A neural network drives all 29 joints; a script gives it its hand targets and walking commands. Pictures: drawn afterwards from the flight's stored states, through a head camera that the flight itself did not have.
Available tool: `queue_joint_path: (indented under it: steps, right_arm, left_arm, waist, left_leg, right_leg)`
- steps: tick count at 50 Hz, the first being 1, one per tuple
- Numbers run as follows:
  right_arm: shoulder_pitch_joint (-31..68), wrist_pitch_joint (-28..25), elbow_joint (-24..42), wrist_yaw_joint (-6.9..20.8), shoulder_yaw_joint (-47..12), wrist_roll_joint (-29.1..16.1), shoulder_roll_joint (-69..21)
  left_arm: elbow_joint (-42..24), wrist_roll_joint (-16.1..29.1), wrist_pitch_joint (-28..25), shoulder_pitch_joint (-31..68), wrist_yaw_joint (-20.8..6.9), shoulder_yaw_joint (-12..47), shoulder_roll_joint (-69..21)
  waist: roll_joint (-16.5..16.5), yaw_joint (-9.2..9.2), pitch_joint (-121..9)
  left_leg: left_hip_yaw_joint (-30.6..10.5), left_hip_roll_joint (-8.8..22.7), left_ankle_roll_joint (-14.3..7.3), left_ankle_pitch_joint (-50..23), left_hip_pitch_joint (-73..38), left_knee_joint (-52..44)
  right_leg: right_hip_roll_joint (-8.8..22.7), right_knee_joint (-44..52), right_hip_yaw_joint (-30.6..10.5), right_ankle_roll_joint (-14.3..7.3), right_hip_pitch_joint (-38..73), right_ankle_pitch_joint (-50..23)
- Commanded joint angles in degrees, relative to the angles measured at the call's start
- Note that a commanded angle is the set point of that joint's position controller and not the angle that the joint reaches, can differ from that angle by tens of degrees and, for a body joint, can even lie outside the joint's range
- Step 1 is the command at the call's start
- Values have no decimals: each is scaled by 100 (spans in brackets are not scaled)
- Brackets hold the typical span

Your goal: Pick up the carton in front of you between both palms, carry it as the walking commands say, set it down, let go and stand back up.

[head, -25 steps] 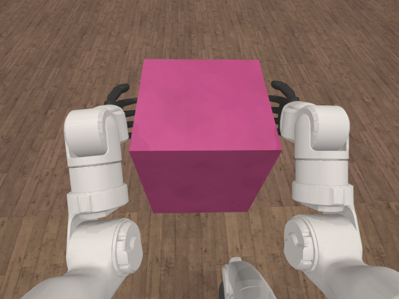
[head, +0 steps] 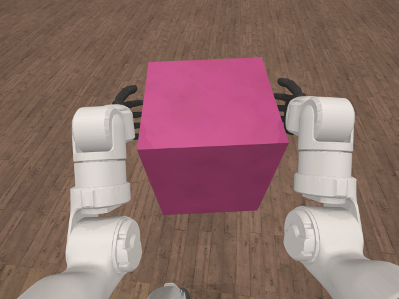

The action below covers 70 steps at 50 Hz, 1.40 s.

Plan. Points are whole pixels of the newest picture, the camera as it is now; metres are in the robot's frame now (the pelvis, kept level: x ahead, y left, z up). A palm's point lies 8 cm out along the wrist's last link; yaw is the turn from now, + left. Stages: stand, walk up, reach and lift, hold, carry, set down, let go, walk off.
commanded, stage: carry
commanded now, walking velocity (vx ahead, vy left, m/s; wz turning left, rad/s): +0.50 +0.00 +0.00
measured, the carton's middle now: (207, 143) +0.39 +0.01 +0.11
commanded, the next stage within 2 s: none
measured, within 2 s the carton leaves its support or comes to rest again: neither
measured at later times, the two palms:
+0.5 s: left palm (160, 34) +0.67 +0.14 +0.20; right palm (280, 33) +0.68 -0.16 +0.20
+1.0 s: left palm (163, 17) +0.94 +0.17 +0.14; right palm (252, 18) +0.93 -0.13 +0.14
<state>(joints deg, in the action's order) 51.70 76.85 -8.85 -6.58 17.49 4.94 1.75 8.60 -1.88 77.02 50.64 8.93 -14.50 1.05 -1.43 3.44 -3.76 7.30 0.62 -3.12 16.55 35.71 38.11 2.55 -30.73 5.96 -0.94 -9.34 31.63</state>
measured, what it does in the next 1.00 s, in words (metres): climbs: right foot, then left foot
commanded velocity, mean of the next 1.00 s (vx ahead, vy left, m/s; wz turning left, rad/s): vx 0.50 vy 0.00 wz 0.00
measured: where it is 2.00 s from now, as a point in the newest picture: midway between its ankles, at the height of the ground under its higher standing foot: (205, 134)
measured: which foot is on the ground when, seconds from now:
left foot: down 0.00-0.44, up 0.46-0.82, down 0.84-1.00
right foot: down 0.00-0.02, up 0.04-0.38, down 0.40-0.84, up 0.86-1.00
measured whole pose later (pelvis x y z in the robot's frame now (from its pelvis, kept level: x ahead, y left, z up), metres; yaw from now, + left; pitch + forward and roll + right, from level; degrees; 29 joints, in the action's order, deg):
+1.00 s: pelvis +0.60 +0.03 +0.05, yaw -2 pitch +5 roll -1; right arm 31.7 69.3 -6.3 -6.6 12.3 5.9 -3.4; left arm 6.5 -5.1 70.9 32.6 6.7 -12.1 -2.4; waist -0.2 -0.7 -3.0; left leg 9.8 0.3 -4.5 10.4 20.1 25.1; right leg 1.8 -60.5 3.1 0.1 -26.9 22.7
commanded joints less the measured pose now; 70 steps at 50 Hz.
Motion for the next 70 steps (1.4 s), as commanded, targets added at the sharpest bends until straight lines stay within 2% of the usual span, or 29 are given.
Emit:
queue_joint_path:
  steps: [1, 2, 3, 5, 6, 13, 18, 20, 21, 22, 23, 24, 26, 29, 32, 38, 41, 42, 43, 44, 45, 48, 54, 60, 64, 65, 66, 67, 70]
  right_arm:
    - [3343, -59, -531, 1090, -3030, -2116, -5778]
    - [3464, -130, -553, 1118, -2993, -2121, -5767]
    - [3601, -138, -393, 1164, -3084, -2259, -5969]
    - [4316, -184, 222, 1246, -3336, -2726, -6412]
    - [4662, -214, 549, 1268, -3465, -2928, -6575]
    - [4874, -144, 1210, 1260, -3647, -3296, -6462]
    - [4274, -50, 526, 1294, -3530, -2957, -6211]
    - [4077, -49, 173, 1322, -3459, -2826, -6231]
    - [4127, -60, 59, 1339, -3409, -2776, -6187]
    - [4152, -55, -18, 1368, -3341, -2742, -6288]
    - [4222, -80, -57, 1378, -3298, -2638, -6304]
    - [4285, -108, -66, 1356, -3299, -2602, -6373]
    - [4256, -164, 107, 1270, -3253, -2583, -6424]
    - [4070, -186, 348, 1084, -3216, -2477, -6365]
    - [3389, -213, 63, 991, -3187, -2210, -6327]
    - [2952, -531, -338, 1195, -3426, -2159, -6709]
    - [2823, -664, -226, 1288, -3572, -2335, -6842]
    - [2645, -694, -248, 1317, -3577, -2374, -6854]
    - [2437, -712, -241, 1335, -3540, -2364, -6784]
    - [2436, -763, -176, 1338, -3585, -2312, -6743]
    - [2279, -775, -20, 1354, -3655, -2355, -6883]
    - [2316, -834, 1006, 1405, -3968, -2548, -7190]
    - [869, -841, 2352, 1512, -4678, -2519, -6992]
    - [-883, -763, 2810, 1631, -5051, -2119, -6167]
    - [-1673, -588, 2703, 1700, -5001, -2030, -5999]
    - [-1512, -551, 2743, 1719, -5011, -2055, -5858]
    - [-1296, -475, 2835, 1729, -5089, -2114, -5836]
    - [-1125, -441, 2805, 1743, -5098, -2153, -5839]
    - [-1067, -537, 2685, 1763, -5127, -2222, -6177]
  left_arm:
    - [-171, 2444, -82, 4342, -1509, 3097, -6051]
    - [-65, 2382, -72, 4350, -1536, 3027, -6181]
    - [-74, 2311, -114, 4515, -1517, 3008, -6193]
    - [-173, 2181, -156, 4456, -1419, 2887, -6193]
    - [-225, 2123, -173, 4376, -1363, 2834, -6198]
    - [-764, 1821, -144, 4193, -1000, 2862, -5780]
    - [-298, 1737, -46, 3863, -1095, 2946, -5644]
    - [12, 1777, -57, 3804, -1193, 2900, -5717]
    - [205, 1827, -79, 3644, -1250, 2844, -5768]
    - [295, 1822, -147, 3625, -1287, 2804, -5727]
    - [236, 1862, -175, 3751, -1319, 2804, -5832]
    - [29, 2004, -182, 4034, -1360, 2866, -6019]
    - [-560, 2429, -249, 4628, -1426, 3185, -6365]
    - [-1082, 2772, -272, 4991, -1440, 3372, -6615]
    - [-749, 2703, -266, 4398, -1508, 3322, -6669]
    - [-127, 2372, -614, 3672, -1694, 3316, -6831]
    - [-177, 2283, -746, 3327, -1656, 3401, -6802]
    - [-185, 2234, -765, 3162, -1636, 3414, -6750]
    - [-180, 2212, -756, 2988, -1632, 3431, -6701]
    - [-261, 2211, -749, 2937, -1638, 3492, -6899]
    - [-375, 2188, -759, 2856, -1623, 3542, -6893]
    - [-921, 2228, -819, 2413, -1583, 3756, -7173]
    - [-2101, 1830, -955, 766, -1430, 4381, -7066]
    - [-2796, 1582, -848, -683, -1553, 4864, -6276]
    - [-2669, 1653, -637, -1427, -1741, 4728, -6114]
    - [-2601, 1655, -601, -1527, -1773, 4672, -6034]
    - [-2478, 1596, -591, -1458, -1791, 4584, -5881]
    - [-2370, 1617, -596, -1473, -1811, 4560, -5943]
    - [-2574, 1862, -647, -1119, -1876, 4743, -6315]
  waist:
    - [224, -927, -3275]
    - [1926, -948, -3459]
    - [1734, -872, -3064]
    - [342, -861, -2741]
    - [243, -765, -2665]
    - [735, -749, -2536]
    - [983, -647, -2294]
    - [778, -270, -2682]
    - [540, 14, -3016]
    - [-917, 83, -3389]
    - [-1531, 84, -2992]
    - [-1105, 56, -2936]
    - [-98, -2, -2600]
    - [-360, -100, -2615]
    - [-502, -60, -2571]
    - [-775, -63, -2072]
    - [-648, -374, -2362]
    - [-402, -487, -2665]
    - [526, -576, -3052]
    - [1847, -503, -3085]
    - [1615, -438, -2942]
    - [438, -445, -2531]
    - [858, -462, -2476]
    - [1004, -512, -1776]
    - [794, -369, -1920]
    - [433, -215, -2189]
    - [-870, -175, -2406]
    - [-1399, -191, -2130]
    - [-88, -254, -1663]
  left_leg:
    - [-1045, 454, -493, 776, -4395, -820]
    - [-4103, 1790, -1313, 339, -5314, -1490]
    - [-4602, 1909, -1523, -677, -5472, -1715]
    - [-3419, 1732, -1319, -2262, -4945, -1058]
    - [-3013, 1606, -1104, -2120, -4650, -1115]
    - [-1791, 1381, -1001, -1279, -4122, -1673]
    - [-841, 1110, -509, -2637, -3698, -1323]
    - [-196, 853, -157, -3821, -3250, -19]
    - [-124, 746, 73, -2983, -2388, 887]
    - [-45, 96, 355, -1329, -764, 2365]
    - [-448, -489, 359, 1216, 633, 3398]
    - [-800, -182, 215, 1359, 990, 4079]
    - [-904, 128, 166, 904, 1098, 3736]
    - [-737, 193, 220, 642, 642, 2675]
    - [-500, 182, 300, 446, 590, 1536]
    - [133, -127, 258, -1119, -480, -686]
    - [513, -354, 90, -1571, -2243, -1668]
    - [117, 8, -10, -1370, -3473, -1488]
    - [-1699, 1255, -263, -1223, -4520, -1386]
    - [-3679, 2166, -1075, -1569, -5579, -1742]
    - [-3678, 2190, -1167, -1452, -5669, -1817]
    - [-2406, 1866, -742, -2448, -4844, -1939]
    - [-1097, 1453, -583, -3210, -4902, -2151]
    - [-411, 1192, -369, -3941, -4746, -2091]
    - [309, 921, 102, -4151, -3501, -576]
    - [391, 803, 272, -2742, -2481, 432]
    - [320, 146, 478, -904, -831, 2046]
    - [-206, -181, 400, 1167, 455, 2961]
    - [-772, 609, 203, 606, 432, 3013]
  right_leg:
    - [456, -2356, 114, -107, -971, -3764]
    - [-434, -3752, -61, 121, -2651, -1102]
    - [-589, -4810, -614, 31, -3647, -141]
    - [-190, -5212, -821, -139, -4018, -422]
    - [-71, -4882, -855, -181, -3947, -622]
    - [22, -2465, -368, -123, -3459, -874]
    - [-459, -514, 447, -211, -1839, -1838]
    - [-709, 247, 795, -349, 13, -2158]
    - [-172, 186, 77, -481, 1325, -1849]
    - [1311, 581, -2765, -1100, 2352, -1391]
    - [1754, 1020, -4076, -1526, 2734, -2723]
    - [1831, 707, -3698, -1634, 2746, -3367]
    - [1577, 616, -2811, -1378, 2100, -3725]
    - [1334, 916, -2098, -1101, 1604, -3514]
    - [1295, 1024, -1641, -1135, 1700, -3874]
    - [941, 932, -550, -638, 1541, -5037]
    - [693, -234, 103, -280, 1143, -5742]
    - [598, -989, 199, -89, 324, -4976]
    - [320, -2257, 213, 115, -750, -3239]
    - [-455, -3363, -106, 219, -2618, -531]
    - [-274, -3975, -581, 82, -3282, -226]
    - [231, -3246, -656, 61, -3204, -955]
    - [88, -1332, -72, 291, -2779, -1488]
    - [-149, 145, 444, 132, -2338, -2721]
    - [-387, 785, 892, -129, 135, -2835]
    - [277, 726, -6, -277, 1274, -2307]
    - [1748, 1154, -2636, -989, 2306, -1763]
    - [2165, 1536, -3634, -1450, 2597, -2125]
    - [1843, 1753, -2336, -1006, 1233, -2246]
